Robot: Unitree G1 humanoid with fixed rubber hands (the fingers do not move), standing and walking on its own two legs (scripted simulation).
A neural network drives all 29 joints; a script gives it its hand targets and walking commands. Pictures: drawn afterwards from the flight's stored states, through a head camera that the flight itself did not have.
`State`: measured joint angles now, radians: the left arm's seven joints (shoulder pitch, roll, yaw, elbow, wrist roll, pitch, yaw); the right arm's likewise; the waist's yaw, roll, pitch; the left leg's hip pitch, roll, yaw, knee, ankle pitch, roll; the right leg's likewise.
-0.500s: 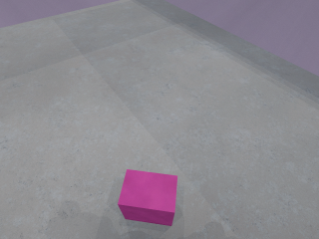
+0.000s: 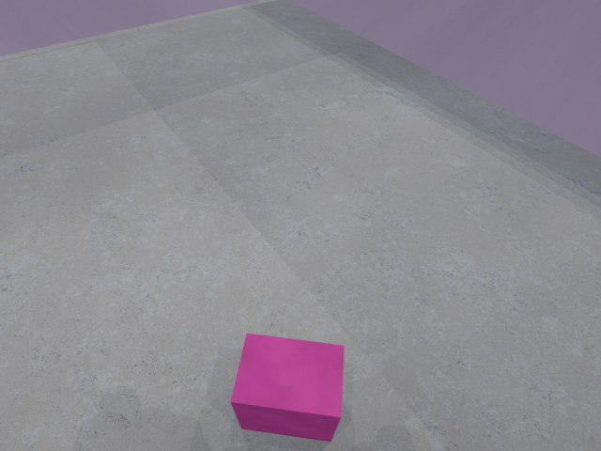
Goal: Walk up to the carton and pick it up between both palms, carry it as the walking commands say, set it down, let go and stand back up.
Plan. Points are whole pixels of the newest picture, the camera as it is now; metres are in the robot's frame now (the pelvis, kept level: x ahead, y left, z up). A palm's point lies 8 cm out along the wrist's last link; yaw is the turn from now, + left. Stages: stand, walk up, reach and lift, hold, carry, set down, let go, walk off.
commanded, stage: walk up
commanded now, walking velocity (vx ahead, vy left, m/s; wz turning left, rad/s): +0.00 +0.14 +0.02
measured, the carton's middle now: (290, 389) +0.39 +0.01 -0.64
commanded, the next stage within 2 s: none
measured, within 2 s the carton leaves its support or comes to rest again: neither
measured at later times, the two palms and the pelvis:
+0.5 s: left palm out of the picture -0.01 +0.30 -0.15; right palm out of the picture +0.03 -0.16 -0.14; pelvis +0.01 +0.06 +0.00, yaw +3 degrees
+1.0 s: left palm out of the picture +0.01 +0.18 -0.13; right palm out of the picture -0.02 -0.27 -0.15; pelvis -0.01 -0.04 +0.00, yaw +2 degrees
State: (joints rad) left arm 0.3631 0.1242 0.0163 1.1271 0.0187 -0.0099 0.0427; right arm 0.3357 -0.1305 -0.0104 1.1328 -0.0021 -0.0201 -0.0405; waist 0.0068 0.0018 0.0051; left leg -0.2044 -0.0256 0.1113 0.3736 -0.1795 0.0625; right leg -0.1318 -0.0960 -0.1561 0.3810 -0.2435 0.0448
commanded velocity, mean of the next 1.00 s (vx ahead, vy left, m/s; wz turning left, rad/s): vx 0.00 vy -0.02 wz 0.02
